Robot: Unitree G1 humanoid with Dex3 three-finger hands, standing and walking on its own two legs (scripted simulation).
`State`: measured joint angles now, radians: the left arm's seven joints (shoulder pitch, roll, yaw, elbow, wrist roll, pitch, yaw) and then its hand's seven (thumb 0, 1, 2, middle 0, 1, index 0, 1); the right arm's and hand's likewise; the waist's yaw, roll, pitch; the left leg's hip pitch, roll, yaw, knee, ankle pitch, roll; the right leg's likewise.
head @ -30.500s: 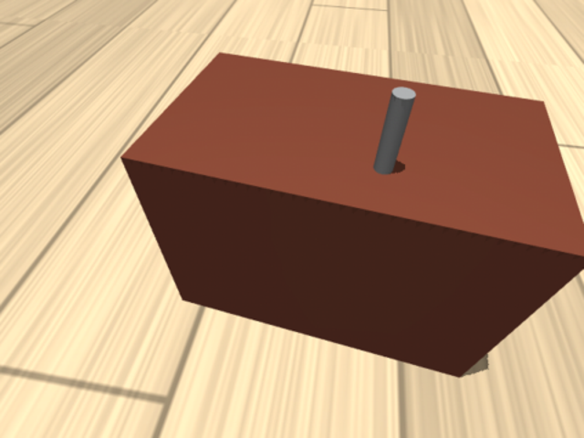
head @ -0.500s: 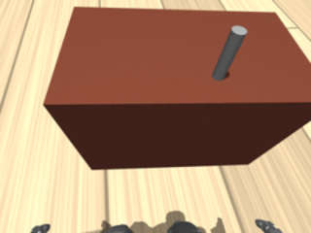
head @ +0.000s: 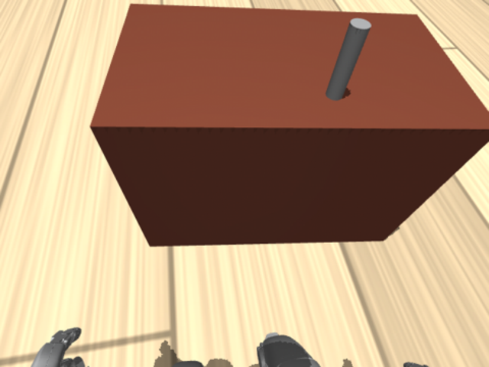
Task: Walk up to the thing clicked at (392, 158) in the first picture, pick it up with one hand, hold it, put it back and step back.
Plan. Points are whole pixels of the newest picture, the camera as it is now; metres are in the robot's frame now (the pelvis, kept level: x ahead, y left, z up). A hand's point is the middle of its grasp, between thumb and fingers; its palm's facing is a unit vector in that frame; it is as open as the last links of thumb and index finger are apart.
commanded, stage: step back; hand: right
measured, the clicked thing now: (345, 63) +0.78 -0.24 +0.04
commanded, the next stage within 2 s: none
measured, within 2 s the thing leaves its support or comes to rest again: neither
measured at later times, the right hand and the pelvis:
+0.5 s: hand out of the picture -0.06 -0.32 -0.15, palm faces -0.03 +0.92 -0.39, open 7.4 cm; pelvis -0.15 -0.04 +0.00, yaw -2 degrees
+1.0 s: hand out of the picture -0.20 -0.34 -0.15, palm faces +0.00 +0.92 -0.39, open 7.4 cm; pelvis -0.33 -0.07 +0.00, yaw -4 degrees
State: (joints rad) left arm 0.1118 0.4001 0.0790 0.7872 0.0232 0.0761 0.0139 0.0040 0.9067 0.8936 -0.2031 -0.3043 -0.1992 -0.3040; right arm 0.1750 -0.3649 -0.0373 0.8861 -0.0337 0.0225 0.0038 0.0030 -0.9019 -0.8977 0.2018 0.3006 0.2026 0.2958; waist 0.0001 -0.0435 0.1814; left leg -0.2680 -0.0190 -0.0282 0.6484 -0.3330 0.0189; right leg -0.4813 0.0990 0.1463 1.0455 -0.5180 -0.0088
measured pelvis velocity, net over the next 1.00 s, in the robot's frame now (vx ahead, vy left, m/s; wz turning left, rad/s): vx -0.33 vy -0.07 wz -0.07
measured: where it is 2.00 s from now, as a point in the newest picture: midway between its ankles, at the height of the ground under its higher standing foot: outside the picture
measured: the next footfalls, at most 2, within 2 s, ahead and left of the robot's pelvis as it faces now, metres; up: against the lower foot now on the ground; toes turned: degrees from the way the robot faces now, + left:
right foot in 0.26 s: -0.08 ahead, -0.16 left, +0.00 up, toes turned -1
left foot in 0.60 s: -0.17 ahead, +0.08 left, +0.00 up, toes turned -1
